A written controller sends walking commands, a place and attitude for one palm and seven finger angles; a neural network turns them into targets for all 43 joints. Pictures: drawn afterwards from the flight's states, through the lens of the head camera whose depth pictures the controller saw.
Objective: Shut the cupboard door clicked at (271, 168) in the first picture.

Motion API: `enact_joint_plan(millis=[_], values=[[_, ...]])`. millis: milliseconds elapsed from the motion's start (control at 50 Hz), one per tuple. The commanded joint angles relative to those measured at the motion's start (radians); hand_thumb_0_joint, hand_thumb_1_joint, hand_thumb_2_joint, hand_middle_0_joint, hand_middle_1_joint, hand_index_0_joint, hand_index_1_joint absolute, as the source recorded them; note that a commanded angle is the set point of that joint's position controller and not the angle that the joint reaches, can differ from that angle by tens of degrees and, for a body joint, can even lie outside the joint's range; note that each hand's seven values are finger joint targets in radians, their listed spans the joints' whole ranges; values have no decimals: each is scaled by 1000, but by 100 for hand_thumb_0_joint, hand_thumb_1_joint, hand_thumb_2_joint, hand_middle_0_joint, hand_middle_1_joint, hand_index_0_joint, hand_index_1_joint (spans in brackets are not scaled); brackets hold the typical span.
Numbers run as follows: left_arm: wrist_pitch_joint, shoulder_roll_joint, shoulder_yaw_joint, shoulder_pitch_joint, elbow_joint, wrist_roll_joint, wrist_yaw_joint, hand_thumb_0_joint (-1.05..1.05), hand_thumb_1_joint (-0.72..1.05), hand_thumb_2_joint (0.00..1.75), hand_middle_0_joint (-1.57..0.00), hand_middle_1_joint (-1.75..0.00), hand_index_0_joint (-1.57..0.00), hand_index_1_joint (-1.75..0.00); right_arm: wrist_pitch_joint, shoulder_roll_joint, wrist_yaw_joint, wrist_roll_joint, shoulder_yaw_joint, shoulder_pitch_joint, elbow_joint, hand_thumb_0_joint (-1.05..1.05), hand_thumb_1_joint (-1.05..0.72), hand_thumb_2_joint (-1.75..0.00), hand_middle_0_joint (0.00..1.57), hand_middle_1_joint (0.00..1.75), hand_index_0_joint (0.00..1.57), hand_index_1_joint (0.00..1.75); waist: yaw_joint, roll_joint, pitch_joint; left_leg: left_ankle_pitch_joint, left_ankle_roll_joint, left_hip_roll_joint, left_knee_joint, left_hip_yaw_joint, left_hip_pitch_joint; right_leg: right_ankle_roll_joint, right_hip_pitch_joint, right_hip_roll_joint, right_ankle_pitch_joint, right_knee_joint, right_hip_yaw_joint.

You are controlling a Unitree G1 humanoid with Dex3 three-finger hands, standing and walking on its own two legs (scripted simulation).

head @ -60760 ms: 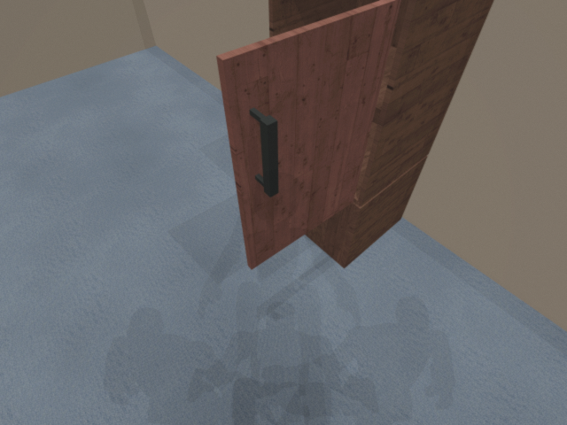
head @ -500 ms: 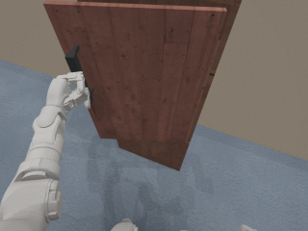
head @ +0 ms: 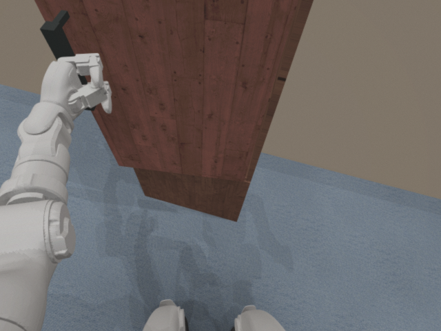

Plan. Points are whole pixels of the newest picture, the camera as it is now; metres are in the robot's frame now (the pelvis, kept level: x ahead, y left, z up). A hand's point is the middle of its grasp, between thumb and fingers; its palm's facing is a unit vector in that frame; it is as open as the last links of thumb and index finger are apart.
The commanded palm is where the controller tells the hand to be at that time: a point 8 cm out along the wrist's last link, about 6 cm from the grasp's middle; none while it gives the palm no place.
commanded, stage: push the door shut along its arc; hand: left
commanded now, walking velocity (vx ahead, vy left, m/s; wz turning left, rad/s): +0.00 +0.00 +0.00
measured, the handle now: (77, 65) +0.58 +0.22 +0.12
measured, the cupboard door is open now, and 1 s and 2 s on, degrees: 9 0 0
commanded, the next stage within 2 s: pull the fist back off the door in 0.88 s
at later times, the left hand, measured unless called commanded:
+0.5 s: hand (131, 68) +0.56 +0.12 +0.13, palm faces -0.30 -0.95 +0.00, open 3.1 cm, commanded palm +0.57 +0.17 +0.12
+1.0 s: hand (138, 61) +0.58 +0.11 +0.13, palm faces -0.35 -0.94 -0.03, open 3.0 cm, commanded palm +0.61 +0.12 +0.12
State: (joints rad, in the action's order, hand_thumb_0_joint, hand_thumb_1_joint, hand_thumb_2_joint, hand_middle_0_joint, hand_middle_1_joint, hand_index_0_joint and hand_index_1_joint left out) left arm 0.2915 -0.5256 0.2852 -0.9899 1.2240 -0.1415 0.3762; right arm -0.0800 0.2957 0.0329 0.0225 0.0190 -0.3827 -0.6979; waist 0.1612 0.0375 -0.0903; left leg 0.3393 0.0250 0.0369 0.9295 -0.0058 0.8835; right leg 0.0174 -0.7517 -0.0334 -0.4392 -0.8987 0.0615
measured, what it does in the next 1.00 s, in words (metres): stands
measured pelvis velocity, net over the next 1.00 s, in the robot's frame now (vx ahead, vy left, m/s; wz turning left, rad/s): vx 0.00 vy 0.00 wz -0.01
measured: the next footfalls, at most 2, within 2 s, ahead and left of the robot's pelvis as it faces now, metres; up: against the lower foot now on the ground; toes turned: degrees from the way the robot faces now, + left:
none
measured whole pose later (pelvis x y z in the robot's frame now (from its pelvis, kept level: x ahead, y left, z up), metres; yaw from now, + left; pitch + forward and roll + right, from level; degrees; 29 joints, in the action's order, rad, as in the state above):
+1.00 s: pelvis +0.00 +0.00 -0.03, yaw -1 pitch +25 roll -5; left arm 0.16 -0.65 0.19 -1.40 1.39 -0.06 0.47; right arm -0.10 0.28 0.04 -0.02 0.04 -0.41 -0.74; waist 0.26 0.05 -0.08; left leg 0.39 0.02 0.05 1.08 0.03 1.13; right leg 0.02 -0.97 -0.05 -0.48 -1.01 0.10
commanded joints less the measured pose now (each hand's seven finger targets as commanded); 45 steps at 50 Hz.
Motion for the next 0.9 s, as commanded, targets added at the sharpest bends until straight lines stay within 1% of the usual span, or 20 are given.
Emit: enact_joint_plan(millis=[0, 60, 120, 160, 220, 240, 280, 380, 420, 480, 500, 520, 560, 600, 640, 660, 700, 760, 820, 880], values=[[48, -234, 38, -564, -187, -11, 30, 0, 90, 90, -130, -150, -130, -150, -6, 186, 14, 3, -62, -138, 61, 0, -90, -90, 20, 30, 20, 30, 58, 61, -408, -164, 16, -10, -68, 86, -436, 0, -34, -19, 208, 145, -51], [48, -282, 67, -593, -198, -4, 39, 0, 90, 90, -130, -150, -130, -150, -1, 188, 16, 0, -62, -153, 64, 0, -90, -90, 20, 30, 20, 30, 56, 89, -456, -203, 17, -9, -55, 88, -451, 3, -26, -21, 238, 130, -50], [50, -210, 8, -625, -198, -3, 51, 0, 90, 90, -130, -150, -130, -150, 0, 179, 13, -3, -62, -160, 61, 0, -90, -90, 20, 30, 20, 30, 75, 128, -452, -233, 16, -10, -41, 94, -494, 6, -84, -26, 240, 125, -41], [40, -244, 36, -622, -173, -2, 53, 0, 90, 90, -130, -150, -130, -150, 4, 188, 12, -3, -64, -170, 56, 0, -90, -90, 20, 30, 20, 30, 75, 110, -455, -234, 15, -7, -38, 97, -488, 4, -83, -29, 241, 128, -41], [34, -220, 7, -670, -170, -3, 66, 0, 90, 90, -130, -150, -130, -150, 3, 187, 15, -6, -62, -178, 49, 0, -90, -90, 20, 30, 20, 30, 97, 102, -456, -245, 22, -11, -25, 92, -476, 3, -89, -30, 260, 125, -42], [30, -273, 40, -670, -148, 7, 64, 0, 90, 90, -130, -150, -130, -150, 7, 191, 17, -7, -61, -182, 43, 0, -90, -90, 20, 30, 20, 30, 88, 112, -455, -249, 17, -6, -25, 98, -473, 5, -89, -30, 256, 120, -38], [24, -225, -1, -691, -159, 10, 71, 0, 90, 90, -130, -150, -130, -150, 6, 186, 14, -10, -62, -183, 42, 0, -90, -90, 20, 30, 20, 30, 96, 130, -475, -262, 17, -8, -17, 101, -494, 6, -110, -31, 260, 117, -36], [7, -217, -13, -751, -128, 16, 72, 0, 90, 90, -130, -150, -130, -150, 4, 189, 15, -15, -60, -198, 29, 0, -90, -90, 20, 30, 20, 30, 114, 153, -469, -282, 14, -3, -4, 113, -511, 9, -158, -34, 248, 107, -26], [6, -277, 38, -763, -118, 21, 65, 0, 90, 90, -130, -150, -130, -150, 2, 196, 16, -18, -59, -212, 34, 0, -90, -90, 20, 30, 20, 30, 113, 137, -496, -301, 19, -5, 7, 109, -496, 10, -147, -34, 264, 95, -28], [-8, -268, 27, -753, -93, 45, 53, 0, 90, 90, -130, -150, -130, -150, 7, 190, 10, -25, -57, -213, 41, 0, -90, -90, 20, 30, 20, 30, 109, 159, -498, -327, 15, -6, 17, 109, -489, 10, -151, -36, 286, 85, -26], [-8, -286, 39, -772, -98, 49, 51, 0, 90, 90, -130, -150, -130, -150, 9, 192, 10, -24, -59, -220, 45, 0, -90, -90, 20, 30, 20, 30, 117, 139, -499, -315, 17, -3, 23, 104, -474, 5, -151, -36, 285, 83, -29], [-2, -316, 63, -775, -94, 53, 47, 0, 90, 90, -130, -150, -130, -150, 10, 193, 10, -28, -55, -230, 45, 0, -90, -90, 20, 30, 20, 30, 111, 136, -515, -336, 20, -7, 24, 104, -465, 7, -130, -38, 301, 76, -29], [-12, -324, 58, -775, -82, 61, 54, 0, 90, 90, -130, -150, -130, -150, 15, 194, 11, -26, -57, -226, 56, 0, -90, -90, 20, 30, 20, 30, 118, 123, -514, -317, 21, -8, 34, 90, -429, 1, -115, -39, 316, 78, -36], [-17, -301, 27, -817, -66, 71, 59, 0, 90, 90, -130, -150, -130, -150, 19, 194, 13, -24, -57, -233, 52, 0, -90, -90, 20, 30, 20, 30, 144, 108, -484, -291, 24, -7, 39, 91, -412, -1, -143, -40, 299, 80, -34], [-21, -279, 8, -847, -51, 73, 62, 0, 90, 90, -130, -150, -130, -150, 17, 194, 13, -28, -55, -234, 41, 0, -90, -90, 20, 30, 20, 30, 150, 131, -486, -290, 24, -7, 49, 96, -422, 1, -167, -41, 282, 78, -31], [-21, -301, 16, -862, -46, 74, 67, 0, 90, 90, -130, -150, -130, -150, 16, 198, 17, -26, -55, -242, 38, 0, -90, -90, 20, 30, 20, 30, 156, 133, -485, -288, 24, -2, 57, 94, -412, 1, -177, -42, 280, 73, -31], [-33, -267, -13, -899, -22, 72, 74, 0, 90, 90, -130, -150, -130, -150, 12, 198, 18, -26, -53, -245, 27, 0, -90, -90, 20, 30, 20, 30, 178, 122, -466, -261, 27, 0, 64, 98, -396, -1, -202, -43, 258, 72, -28], [-31, -260, -21, -944, -49, 69, 89, 0, 90, 90, -130, -150, -130, -150, 2, 199, 23, -30, -55, -255, 11, 0, -90, -90, 20, 30, 20, 30, 182, 161, -519, -299, 29, 3, 84, 103, -435, 3, -230, -43, 266, 57, -24], [-41, -196, -59, -993, -60, 60, 91, 0, 90, 90, -130, -150, -130, -150, -12, 195, 24, -35, -52, -257, -8, 0, -90, -90, 20, 30, 20, 30, 197, 200, -508, -300, 31, 6, 90, 112, -464, 6, -289, -45, 236, 49, -12], [-58, -190, -72, -1007, -67, 63, 93, 0, 90, 90, -130, -150, -130, -150, -19, 199, 23, -39, -51, -248, -23, 0, -90, -90, 20, 30, 20, 30, 193, 228, -535, -294, 25, 6, 94, 120, -487, 12, -301, -47, 220, 48, -3]])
